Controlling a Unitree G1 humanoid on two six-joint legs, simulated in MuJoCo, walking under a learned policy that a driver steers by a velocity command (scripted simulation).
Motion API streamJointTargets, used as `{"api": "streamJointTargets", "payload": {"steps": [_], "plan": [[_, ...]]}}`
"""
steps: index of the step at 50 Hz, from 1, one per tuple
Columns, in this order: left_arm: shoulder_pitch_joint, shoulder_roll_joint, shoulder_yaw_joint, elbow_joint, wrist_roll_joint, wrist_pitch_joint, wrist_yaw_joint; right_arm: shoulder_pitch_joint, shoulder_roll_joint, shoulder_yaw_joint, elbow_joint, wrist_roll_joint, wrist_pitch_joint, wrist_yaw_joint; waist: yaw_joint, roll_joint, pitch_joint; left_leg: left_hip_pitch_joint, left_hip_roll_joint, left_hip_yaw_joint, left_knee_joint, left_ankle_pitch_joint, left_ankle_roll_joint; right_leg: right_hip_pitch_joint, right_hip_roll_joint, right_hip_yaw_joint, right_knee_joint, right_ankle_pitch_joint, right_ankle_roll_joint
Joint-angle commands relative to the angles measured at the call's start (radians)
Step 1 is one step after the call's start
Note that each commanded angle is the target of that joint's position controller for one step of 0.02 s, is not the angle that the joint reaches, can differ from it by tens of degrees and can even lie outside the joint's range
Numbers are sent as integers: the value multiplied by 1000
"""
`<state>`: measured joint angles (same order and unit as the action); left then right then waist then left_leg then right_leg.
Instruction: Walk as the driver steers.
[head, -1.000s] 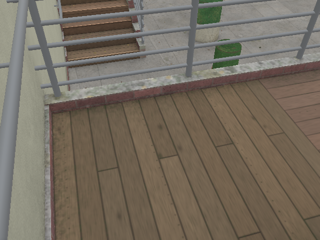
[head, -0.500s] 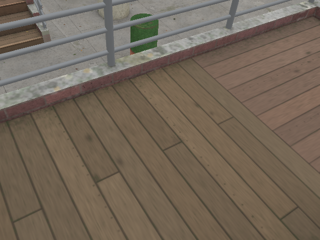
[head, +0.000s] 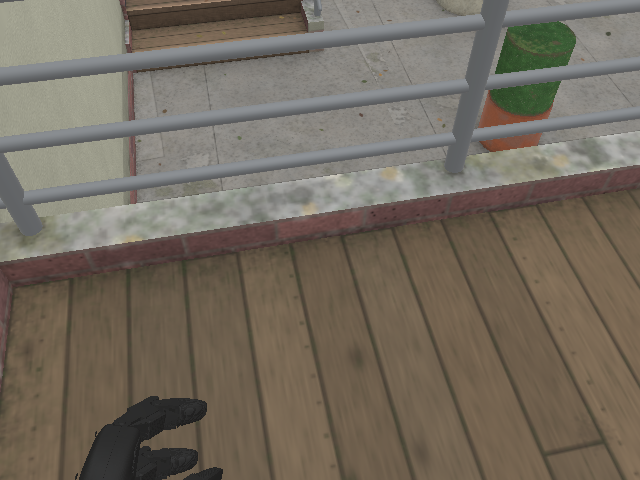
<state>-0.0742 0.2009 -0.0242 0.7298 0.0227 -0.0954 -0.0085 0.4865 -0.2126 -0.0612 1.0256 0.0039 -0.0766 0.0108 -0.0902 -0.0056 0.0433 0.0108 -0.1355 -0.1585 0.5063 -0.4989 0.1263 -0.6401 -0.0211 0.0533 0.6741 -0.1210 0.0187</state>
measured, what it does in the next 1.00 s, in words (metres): walks ahead, turning left: right foot, then left foot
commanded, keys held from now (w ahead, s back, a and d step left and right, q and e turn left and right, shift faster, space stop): w+q+shift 0.12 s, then shift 0.88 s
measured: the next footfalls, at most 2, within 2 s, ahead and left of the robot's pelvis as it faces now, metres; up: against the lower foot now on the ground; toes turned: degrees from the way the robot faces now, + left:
right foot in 0.04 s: +0.24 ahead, -0.13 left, +0.00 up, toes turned +6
left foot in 0.40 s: +0.55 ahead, +0.12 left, +0.00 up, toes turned +14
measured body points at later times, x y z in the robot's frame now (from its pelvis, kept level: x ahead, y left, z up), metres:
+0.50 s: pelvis +0.40 +0.03 +0.01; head +0.46 +0.06 +0.45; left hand +0.34 +0.27 -0.14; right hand +0.63 -0.14 -0.11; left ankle +0.51 +0.11 -0.72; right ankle +0.28 -0.14 -0.62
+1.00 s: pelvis +0.48 +0.00 +0.03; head +0.47 -0.01 +0.48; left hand +0.46 +0.24 -0.12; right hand +0.61 -0.21 -0.12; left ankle +0.51 +0.11 -0.72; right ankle +0.52 -0.11 -0.72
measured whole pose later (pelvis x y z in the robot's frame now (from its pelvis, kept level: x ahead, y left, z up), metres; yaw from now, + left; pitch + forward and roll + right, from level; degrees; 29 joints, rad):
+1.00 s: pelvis +0.48 +0.00 +0.03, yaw +17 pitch -2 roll -1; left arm 0.26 0.19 0.00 0.97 0.02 0.03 0.03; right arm 0.26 -0.20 0.01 0.92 -0.01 -0.01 -0.03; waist -0.01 0.02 0.00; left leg -0.24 -0.04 -0.03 0.38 -0.11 0.03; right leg -0.17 0.03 0.01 0.39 -0.19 -0.01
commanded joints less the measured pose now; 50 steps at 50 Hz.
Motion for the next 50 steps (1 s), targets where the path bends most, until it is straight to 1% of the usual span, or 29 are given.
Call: {"api": "streamJointTargets", "payload": {"steps": [1, 2, 3, 4, 5, 6, 7, 8, 9, 10, 12, 14, 16, 18, 19, 20, 21, 22, 23, 24, 25, 27, 33, 38, 40, 41, 42, 45, 50], "plan": [[484, 208, 82, 67, -14, 4, 43, -199, -288, -62, -123, 8, -37, 21, 333, 2, -234, -399, 95, -105, 286, 988, 49, 855, 64, -82, -91, 56, -23], [687, 280, 107, 117, 4, 2, 56, -271, -168, -39, -181, -3, -38, 23, 408, -66, -313, -513, 37, -58, 636, 580, 31, 1004, -131, 118, -121, -226, -49], [663, 304, 111, 113, 30, 8, 54, -235, -68, -13, -249, 11, -29, 16, 304, -213, -316, -687, 20, -12, 877, 45, 44, 1025, -338, 554, -302, -477, -50], [457, 266, 114, 76, 29, 13, 42, -110, -91, -10, -284, 38, -15, 5, 155, -337, -283, -793, 50, 0, 935, 106, 50, 938, -392, 865, -471, -737, -128], [324, 156, 100, 41, 18, 12, 31, -106, -111, -6, -249, 7, 10, -1, 120, -188, -126, -805, 129, 28, 924, 191, 42, 784, -358, 706, -472, -803, -168], [320, 101, 92, 51, 15, 8, 19, -165, -109, -7, -258, -16, 25, 13, 126, -69, -28, -801, 156, 52, 890, 203, 35, 667, -319, 536, -466, -645, -175], [329, 85, 82, 64, 29, -1, 21, -214, -104, -7, -259, -36, 38, 24, 123, -34, 28, -783, 175, 74, 874, 208, 10, 595, -281, 385, -452, -361, -161], [375, 65, 72, 89, 31, -18, 22, -241, -85, -6, -284, -39, 48, 32, 113, -28, 55, -775, 190, 78, 861, 204, -6, 562, -258, 256, -432, -32, -159], [407, 83, 74, 120, 10, -43, 27, -259, -50, 4, -315, -43, 63, 27, 89, -67, 68, -772, 200, 91, 827, 169, -34, 544, -253, 176, -412, 302, -149], [415, 110, 84, 138, -7, -70, 18, -347, -49, 14, -364, -50, 66, 27, 89, -41, 71, -787, 201, 108, 738, 166, -43, 552, -238, 101, -427, 520, -136], [376, 77, 63, 137, -8, -85, 4, -375, -65, 15, -388, -31, 40, 22, 69, -105, 13, -701, 146, 149, 525, 272, -59, 545, -156, -37, -452, 735, -113], [299, 123, 71, 112, -3, -76, 5, -370, -66, 28, -380, -35, 21, 43, 53, -97, -16, -440, 110, 214, 165, 496, -74, 433, -72, -178, -461, 645, -104], [366, 153, 67, 144, -46, -66, 10, -372, -38, 47, -359, -60, 22, 56, 62, -98, -47, -287, 62, 246, 47, 600, -69, 427, -106, -162, -444, 654, -122], [364, 255, 104, 145, -52, -81, 5, -238, -137, 31, -309, -72, -4, 64, 14, -99, -101, -187, 39, 204, 1, 633, -31, 470, -112, -161, -265, 776, -96], [358, 200, 87, 145, -53, -53, 10, -84, -160, 21, -246, -57, -11, 54, -68, -63, -190, -46, 43, 203, -49, 745, 2, 491, -92, -166, -79, 748, -72], [372, 185, 80, 127, -58, -38, 11, 5, -191, 12, -190, -76, -16, 42, -89, 7, -217, 78, 126, 155, -97, 969, 19, 418, -14, -189, 178, 400, -46], [546, 83, 65, 123, -46, -10, 14, -18, -266, -3, -198, -90, -20, 31, 22, 249, -350, 297, 417, -65, 137, 1831, 122, 208, 112, -194, 639, -592, -34], [671, 87, 45, 155, -89, 21, 25, -54, -238, 3, -229, -45, -19, 12, 35, 226, -581, 432, 588, -258, 134, 2046, 268, 123, 120, 43, 803, -585, -35], [637, 132, 45, 164, -67, 35, 33, -195, -206, 3, -278, -12, -1, -11, 59, 81, -519, 289, 567, -244, 26, 1742, 269, 133, 49, 68, 707, -456, -32], [567, 163, 54, 154, -37, 42, 39, -286, -144, 26, -280, -8, 14, -17, 86, 4, -361, 145, 471, -188, -49, 1416, 223, 130, 0, 19, 588, -400, -22], [495, 152, 48, 139, 3, 42, 38, -293, -110, 47, -235, -9, 16, -26, 109, -28, -243, 10, 415, -147, -96, 1336, 187, 164, -19, 17, 485, -375, -14], [524, 126, 48, 155, 26, 67, 30, -261, -84, 65, -197, -3, 12, -39, 123, 15, -218, -113, 385, -84, -147, 1351, 158, 288, -21, 10, 391, -343, -1], [487, 55, 45, 176, -18, 102, 21, -258, -112, 52, -160, -15, 26, -14, 131, 94, -200, -226, 300, 20, -160, 1052, 85, 390, 7, -30, 138, -227, 22], [430, 44, 37, 173, 2, 128, 24, -286, -104, 48, -171, -10, 42, -28, 129, 82, -105, -437, 277, -43, -205, 333, -5, 555, 12, -44, -144, -96, -19], [379, 100, 35, 142, 25, 122, 44, -243, -82, 51, -178, -21, 64, -39, 88, -4, -46, -487, 222, -48, -195, 71, -73, 547, -126, 121, -328, -94, -68], [349, 138, 40, 161, 2, 126, 43, -160, -40, 60, -171, -17, 73, -31, 24, -72, -2, -376, 163, 14, -202, 151, -81, 402, -174, 170, -371, -144, -121], [302, 105, 36, 160, -4, 129, 41, -188, -26, 66, -155, -21, 82, -33, 33, -92, 20, -234, 159, 32, -184, 249, -83, 260, -148, 166, -426, -304, -105], [336, 110, 40, 191, 3, 119, 48, -189, -91, 49, -150, -13, 67, -42, 61, -86, 39, -218, 185, 15, -179, 312, -84, 310, -70, 105, -439, -268, -66], [371, 101, 46, 234, -5, 118, 41, -188, -62, 54, -119, -16, 63, -50, 84, 9, 32, -243, 188, 21, -199, 315, -105, 390, -67, 102, -421, -210, -81]]}}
